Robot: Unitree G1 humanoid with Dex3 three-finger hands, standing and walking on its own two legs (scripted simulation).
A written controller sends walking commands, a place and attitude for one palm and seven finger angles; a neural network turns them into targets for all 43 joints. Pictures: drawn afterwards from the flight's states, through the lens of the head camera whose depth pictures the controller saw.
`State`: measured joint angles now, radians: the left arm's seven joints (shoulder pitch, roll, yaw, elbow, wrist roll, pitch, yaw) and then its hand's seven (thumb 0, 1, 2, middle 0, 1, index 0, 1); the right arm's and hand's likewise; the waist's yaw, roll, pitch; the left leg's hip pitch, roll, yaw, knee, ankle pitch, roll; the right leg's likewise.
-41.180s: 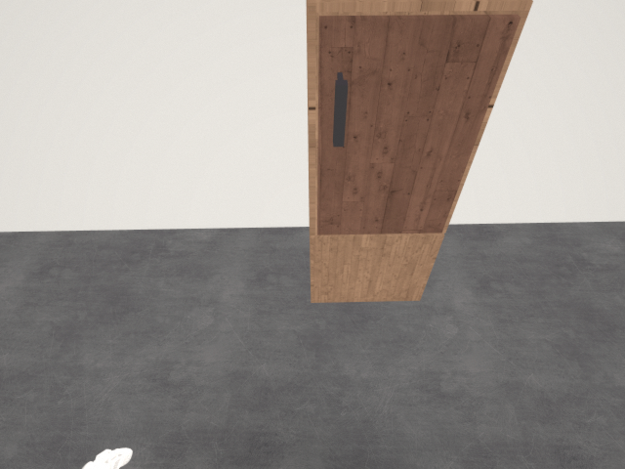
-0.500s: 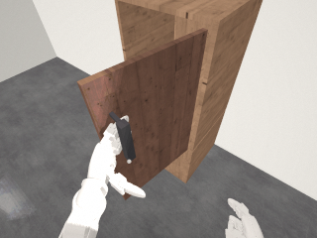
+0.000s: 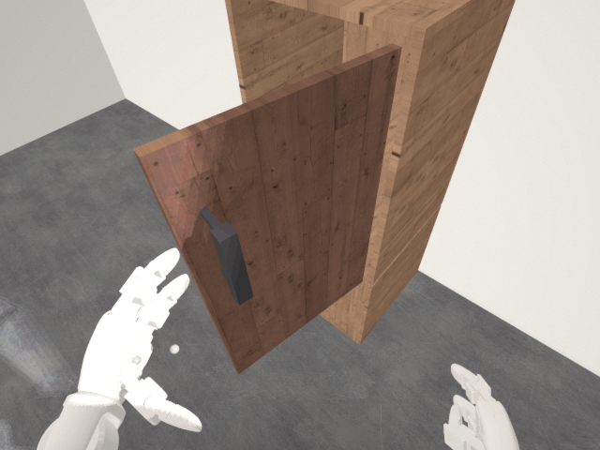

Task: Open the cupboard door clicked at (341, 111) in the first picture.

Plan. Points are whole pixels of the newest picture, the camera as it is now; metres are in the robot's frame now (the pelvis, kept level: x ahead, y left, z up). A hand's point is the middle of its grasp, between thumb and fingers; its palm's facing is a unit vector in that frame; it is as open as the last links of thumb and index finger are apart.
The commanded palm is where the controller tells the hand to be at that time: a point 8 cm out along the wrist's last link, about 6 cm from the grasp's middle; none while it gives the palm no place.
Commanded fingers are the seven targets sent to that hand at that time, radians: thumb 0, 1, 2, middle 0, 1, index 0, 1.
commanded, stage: slide the hand sideways off the handle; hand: left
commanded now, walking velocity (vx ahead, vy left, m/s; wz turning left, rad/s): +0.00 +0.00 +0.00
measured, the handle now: (225, 257) +0.34 +0.13 +0.09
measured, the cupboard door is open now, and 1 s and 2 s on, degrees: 79 79 79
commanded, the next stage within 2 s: draw the hand back to the body in 0.22 s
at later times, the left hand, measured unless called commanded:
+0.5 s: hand (139, 361) +0.19 +0.19 +0.10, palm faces -0.09 -0.99 -0.06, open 16.3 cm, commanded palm +0.17 +0.25 +0.11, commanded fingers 0.00 -0.50 0.30 -0.15 -0.30 -0.15 -0.30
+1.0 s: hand (68, 346) +0.19 +0.25 +0.14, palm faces +0.27 -0.92 -0.29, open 15.1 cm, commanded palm +0.15 +0.29 +0.16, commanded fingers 0.00 0.03 0.52 -0.17 -0.30 -0.17 -0.30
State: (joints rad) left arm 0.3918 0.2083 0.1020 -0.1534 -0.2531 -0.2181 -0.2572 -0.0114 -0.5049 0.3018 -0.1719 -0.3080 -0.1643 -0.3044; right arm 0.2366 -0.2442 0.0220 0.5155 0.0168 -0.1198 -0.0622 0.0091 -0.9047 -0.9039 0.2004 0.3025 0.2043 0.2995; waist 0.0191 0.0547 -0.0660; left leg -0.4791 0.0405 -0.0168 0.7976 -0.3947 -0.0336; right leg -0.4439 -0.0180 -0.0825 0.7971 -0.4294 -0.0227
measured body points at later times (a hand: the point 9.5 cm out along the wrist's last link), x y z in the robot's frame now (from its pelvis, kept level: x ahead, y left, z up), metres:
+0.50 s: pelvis -0.01 +0.02 +0.00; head -0.01 +0.01 +0.45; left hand +0.19 +0.24 +0.11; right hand +0.17 -0.21 -0.07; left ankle +0.01 +0.14 -0.71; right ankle -0.01 -0.10 -0.71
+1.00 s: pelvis -0.01 +0.03 +0.02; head -0.02 +0.02 +0.47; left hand +0.17 +0.29 +0.15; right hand +0.18 -0.19 -0.04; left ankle +0.01 +0.14 -0.71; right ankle -0.01 -0.10 -0.71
